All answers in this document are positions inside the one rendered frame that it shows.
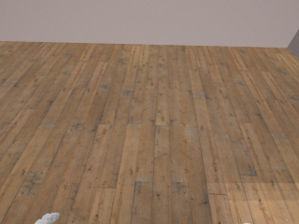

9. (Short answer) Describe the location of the left robot hand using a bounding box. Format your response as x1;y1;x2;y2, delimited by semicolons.
35;213;60;224

